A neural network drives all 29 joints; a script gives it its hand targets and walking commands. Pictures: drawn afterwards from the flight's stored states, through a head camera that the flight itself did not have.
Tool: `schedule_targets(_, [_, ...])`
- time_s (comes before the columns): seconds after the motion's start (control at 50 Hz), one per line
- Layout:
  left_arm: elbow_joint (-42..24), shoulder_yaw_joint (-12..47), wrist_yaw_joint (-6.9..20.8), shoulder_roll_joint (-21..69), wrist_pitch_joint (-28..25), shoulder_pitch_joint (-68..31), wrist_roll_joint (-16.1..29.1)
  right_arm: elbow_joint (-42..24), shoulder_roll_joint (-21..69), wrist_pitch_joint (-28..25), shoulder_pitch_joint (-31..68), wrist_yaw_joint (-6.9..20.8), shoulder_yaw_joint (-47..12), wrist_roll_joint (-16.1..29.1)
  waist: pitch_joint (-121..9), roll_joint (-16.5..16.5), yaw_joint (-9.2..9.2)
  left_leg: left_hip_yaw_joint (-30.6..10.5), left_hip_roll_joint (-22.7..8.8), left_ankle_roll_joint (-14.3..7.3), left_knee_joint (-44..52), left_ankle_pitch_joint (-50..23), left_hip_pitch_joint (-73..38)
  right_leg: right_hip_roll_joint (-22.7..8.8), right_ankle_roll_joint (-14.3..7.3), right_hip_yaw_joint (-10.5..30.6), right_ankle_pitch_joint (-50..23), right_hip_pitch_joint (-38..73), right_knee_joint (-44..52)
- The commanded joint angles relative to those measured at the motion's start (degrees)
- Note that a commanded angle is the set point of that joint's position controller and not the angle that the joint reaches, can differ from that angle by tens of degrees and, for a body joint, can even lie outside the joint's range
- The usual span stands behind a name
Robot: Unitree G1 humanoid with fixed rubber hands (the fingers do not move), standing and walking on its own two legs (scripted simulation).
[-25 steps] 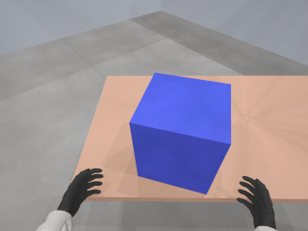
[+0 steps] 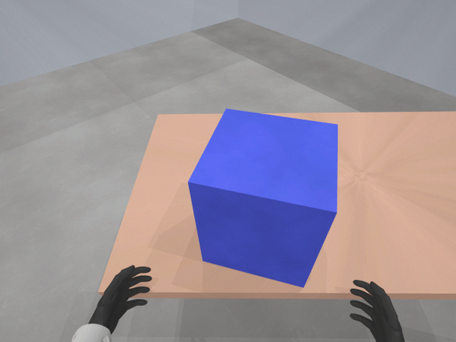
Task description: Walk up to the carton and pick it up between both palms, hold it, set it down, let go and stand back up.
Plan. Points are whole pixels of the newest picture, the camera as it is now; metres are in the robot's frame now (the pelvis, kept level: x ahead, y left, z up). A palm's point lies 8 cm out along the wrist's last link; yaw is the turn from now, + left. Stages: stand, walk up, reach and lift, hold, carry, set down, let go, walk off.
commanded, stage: set down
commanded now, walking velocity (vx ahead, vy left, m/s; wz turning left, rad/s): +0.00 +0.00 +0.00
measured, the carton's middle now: (264, 198) +0.38 -0.03 +0.05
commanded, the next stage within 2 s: let go in 0.64 s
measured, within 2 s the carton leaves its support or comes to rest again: neither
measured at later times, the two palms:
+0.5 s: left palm (115, 314) +0.18 +0.22 +0.00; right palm out of the picture +0.16 -0.22 -0.02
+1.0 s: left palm (119, 312) +0.18 +0.21 +0.00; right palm (400, 340) +0.17 -0.23 -0.02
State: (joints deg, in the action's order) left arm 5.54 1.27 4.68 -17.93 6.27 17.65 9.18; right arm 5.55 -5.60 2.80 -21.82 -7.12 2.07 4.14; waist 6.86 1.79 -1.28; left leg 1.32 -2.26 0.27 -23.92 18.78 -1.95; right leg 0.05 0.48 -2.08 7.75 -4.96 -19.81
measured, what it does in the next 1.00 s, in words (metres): shifts its weight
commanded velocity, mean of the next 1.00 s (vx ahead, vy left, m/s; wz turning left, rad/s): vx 0.00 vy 0.00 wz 0.00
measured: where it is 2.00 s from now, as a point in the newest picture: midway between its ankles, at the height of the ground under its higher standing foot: outside the picture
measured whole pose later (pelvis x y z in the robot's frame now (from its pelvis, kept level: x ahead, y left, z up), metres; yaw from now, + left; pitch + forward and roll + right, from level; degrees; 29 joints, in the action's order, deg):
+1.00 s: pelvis -0.04 -0.04 +0.00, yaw +1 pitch -13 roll +0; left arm 15.5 -7.9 4.8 -12.0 19.5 1.5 -5.4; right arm 13.8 -10.8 6.7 -10.6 -0.2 -3.0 0.0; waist 10.8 0.7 -1.1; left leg 0.4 -3.1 2.6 -22.7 15.2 -5.6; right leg 1.4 -1.9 -1.7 7.7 -3.2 -23.5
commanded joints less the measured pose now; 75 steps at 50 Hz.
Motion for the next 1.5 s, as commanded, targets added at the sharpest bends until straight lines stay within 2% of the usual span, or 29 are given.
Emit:
schedule_targets(0.0, [-2.5,-2.7,-0.6,-4.9,0.7,-2.5,-2.1,-3.6,-5.2,-1.9,2.1,1.2,1.3,-0.4,-0.6,2.1,0.52,1.7,-0.2,1.4,9.1,-11.5,22.8,1.0,-3.6,2.7,-4.4,17.0,-0.2])
schedule_targets(0.06, [-0.5,-2.6,-0.2,-4.9,0.9,-2.4,-1.8,-2.8,-4.9,-3.4,2.5,1.1,1.0,-1.2,-1.8,-1.8,0.51,2.2,0.5,1.0,8.5,-11.2,21.6,0.4,-2.7,3.1,-4.5,16.8,0.6])
schedule_targets(0.12, [0.9,-3.1,-0.1,-3.1,2.2,-2.1,-3.8,-0.4,-5.7,-3.2,3.6,1.7,1.0,-1.7,1.6,-0.8,-0.67,2.3,-0.1,0.6,10.5,-7.7,23.1,1.4,-2.8,1.9,-0.5,16.9,0.7])
schedule_targets(0.14, [0.9,-2.0,-0.2,-2.0,2.9,-2.4,-3.8,-0.1,-6.4,-3.1,3.8,1.9,1.8,-1.9,2.3,1.1,0.08,2.1,-0.6,0.6,11.2,-6.4,24.1,1.9,-2.9,1.6,-0.6,17.6,0.0])
schedule_targets(0.2, [2.9,-2.9,0.0,-1.2,5.1,-3.2,-5.3,1.8,-6.7,-1.8,4.3,2.4,1.5,-2.2,3.5,-0.4,-0.05,2.5,-0.1,0.8,10.9,-5.0,23.5,1.2,-2.8,2.3,2.2,16.1,1.1])
schedule_targets(0.22, [2.4,-2.4,-0.2,-0.1,5.7,-3.2,-5.9,3.2,-7.3,-1.4,4.5,2.9,1.6,-2.2,4.2,1.0,-0.14,2.3,-0.6,0.9,11.8,-4.0,23.8,1.9,-3.2,1.7,2.3,16.2,0.4])
schedule_targets(0.28, [5.2,-1.4,0.2,2.0,7.8,-3.6,-7.0,5.4,-8.7,-0.2,5.2,3.8,2.2,-2.7,6.1,0.1,1.53,2.6,-0.5,1.4,12.1,-3.6,23.4,2.1,-3.0,1.2,1.2,16.7,0.5])
schedule_targets(0.3, [5.1,-2.1,0.2,2.0,8.0,-3.8,-7.5,5.9,-9.2,-0.1,5.5,3.9,2.5,-3.1,6.3,0.2,0.88,2.9,-0.1,1.8,11.6,-4.4,23.0,1.9,-3.3,1.5,1.9,15.9,0.8])
schedule_targets(0.42, [12.1,-2.9,0.9,5.6,10.7,-6.3,-11.4,11.4,-11.4,2.0,8.2,5.6,2.0,-4.1,9.9,1.1,0.43,2.5,-1.5,-0.1,15.4,6.4,30.7,3.0,-1.8,1.1,6.6,21.5,-1.0])
schedule_targets(0.48, [11.7,-3.9,1.8,4.7,11.1,-8.9,-11.3,8.5,-11.5,3.0,9.9,5.1,1.6,-4.1,9.8,-0.5,0.77,2.9,-0.8,-0.6,15.7,9.7,33.2,2.3,-0.8,2.4,8.5,24.6,-1.4])
schedule_targets(0.5, [14.5,-3.7,1.8,6.4,12.0,-9.2,-12.9,11.7,-12.7,3.9,10.4,5.3,1.8,-4.6,12.5,1.8,0.55,2.4,-2.0,-1.2,17.1,12.8,35.4,3.5,-0.6,1.7,10.5,25.5,-2.2])
schedule_targets(0.54, [16.6,-3.8,2.3,7.6,12.7,-9.4,-13.5,11.6,-14.7,4.6,11.9,5.4,3.0,-5.6,12.9,1.3,0.95,2.2,-3.4,-2.7,19.4,16.1,40.7,4.9,0.4,1.1,8.1,30.8,-4.9])
schedule_targets(0.6, [18.0,-5.2,3.4,7.2,13.3,-11.5,-13.0,10.5,-14.3,5.5,12.4,5.1,2.6,-6.0,13.8,-3.7,0.98,3.7,-1.7,-2.1,16.5,13.7,37.1,3.3,0.7,3.4,12.8,27.6,-2.4])
schedule_targets(0.66, [19.6,-5.2,3.3,8.6,13.8,-11.4,-14.6,13.5,-15.1,6.4,12.4,5.4,2.8,-7.1,16.6,-1.3,0.66,4.1,-2.4,-2.7,17.1,14.6,37.8,3.6,1.1,3.2,14.2,27.8,-2.4])
schedule_targets(0.76, [19.1,-5.5,3.4,7.9,15.4,-12.1,-14.0,11.6,-12.8,6.8,12.0,4.5,1.5,-7.4,16.7,-8.0,0.57,6.3,1.3,0.0,11.0,6.0,22.9,-0.2,0.6,5.6,23.4,14.0,4.7])
schedule_targets(0.8, [18.1,-5.3,3.6,6.5,16.7,-13.2,-13.4,8.4,-11.8,7.3,12.7,3.8,0.0,-6.7,14.8,-12.2,0.28,6.6,3.8,0.9,5.7,2.5,13.3,-3.7,0.0,7.6,29.5,4.7,9.1])
schedule_targets(0.9, [14.1,-5.0,2.7,6.3,18.8,-10.7,-13.5,9.9,-11.9,8.2,10.6,4.3,0.0,-5.5,8.8,-6.9,0.23,6.5,3.2,0.8,8.0,2.0,15.2,-1.3,-0.5,4.5,22.5,7.7,5.6])
schedule_targets(0.98, [16.5,-5.5,2.4,6.7,17.3,-9.1,-15.1,11.7,-13.8,6.7,11.4,5.4,0.3,-4.4,7.0,-1.6,-0.27,5.7,1.1,-0.9,12.3,7.6,28.8,1.1,-0.2,3.5,16.5,21.7,-0.7])
schedule_targets(1.0, [14.6,-2.0,2.1,12.9,15.9,-0.5,-15.6,15.5,-15.2,5.1,0.4,5.5,4.7,-4.0,11.3,3.1,2.07,3.5,-2.5,-4.1,17.7,10.5,31.3,4.1,0.1,0.5,10.2,30.2,-3.5])
schedule_targets(1.02, [16.2,-3.7,2.6,12.4,13.8,-0.6,-17.0,17.1,-16.0,3.1,1.7,5.8,4.3,-4.2,12.7,4.2,1.81,4.8,-3.5,-6.0,21.3,12.0,42.4,5.9,0.5,0.2,6.1,38.9,-7.4])
schedule_targets(1.1, [21.7,-5.2,0.7,9.1,8.8,-7.5,-16.4,14.5,-16.8,-2.3,11.1,7.9,2.2,-4.6,11.6,1.7,0.01,6.3,-3.0,-7.0,18.6,10.5,44.3,5.9,-0.1,0.9,9.8,33.0,-7.4])
schedule_targets(1.12, [4.8,-8.5,-4.0,-1.7,1.7,-15.1,-15.5,5.7,-12.6,-5.0,17.6,9.3,2.9,-3.8,-2.9,3.8,3.66,2.3,-5.1,-9.1,12.7,5.7,44.3,5.5,3.0,-0.5,3.6,35.7,-8.9])
schedule_targets(1.14, [11.9,-4.0,-6.5,1.5,0.9,-11.8,-12.8,11.8,-11.6,-5.5,16.4,10.1,1.9,-4.4,2.5,-1.5,3.16,2.9,-2.1,-6.2,10.2,5.4,42.3,4.1,1.6,1.4,6.0,25.7,-6.3])
schedule_targets(1.16, [12.9,-8.6,-5.7,-7.7,-3.0,-7.8,-6.9,15.8,-16.3,-4.5,10.9,9.0,-0.2,-6.7,7.4,-9.5,-5.99,-1.9,0.2,-2.7,-2.8,5.0,28.3,-6.6,-0.3,9.6,12.0,-4.3,1.0])
schedule_targets(1.18, [13.9,-8.3,-5.3,-8.2,-4.6,-9.5,-7.3,17.3,-15.3,-4.5,5.2,9.2,0.4,-6.3,6.6,-13.5,-0.64,-4.5,-0.6,-2.3,-6.0,2.9,18.7,-9.6,-2.8,13.7,20.6,-13.3,6.1])
schedule_targets(1.2, [14.1,-8.1,-5.1,-6.8,-5.6,-10.4,-8.1,19.1,-15.7,-4.6,2.7,9.5,0.8,-5.6,5.5,-14.1,0.82,-5.2,-0.7,-2.2,-5.7,1.5,15.9,-10.1,-4.1,14.9,20.9,-16.3,6.9])
schedule_targets(1.24, [14.4,-7.1,-4.8,-5.6,-6.9,-9.2,-9.6,21.3,-17.3,-5.0,1.4,9.6,1.9,-5.1,0.7,-11.4,2.31,-5.4,-0.5,-2.4,-2.8,1.6,14.1,-8.6,-3.8,13.4,18.9,-15.4,5.4])
schedule_targets(1.34, [14.0,-6.1,-4.0,-6.4,-8.3,-6.0,-10.5,24.5,-18.5,-5.7,3.9,10.2,2.7,-5.6,-7.3,-7.6,1.08,-7.4,-1.2,-2.5,-0.9,-1.1,18.0,-5.9,-2.7,8.2,5.9,-6.2,-3.5])
schedule_targets(1.48, [12.8,-5.1,-4.6,-6.9,-8.8,-4.4,-10.2,26.2,-18.0,-5.0,4.4,10.5,2.4,-5.2,-6.0,-6.0,1.67,-8.3,-1.2,-2.2,-1.6,-1.7,19.7,-6.0,-2.8,6.4,4.5,-8.9,-6.6])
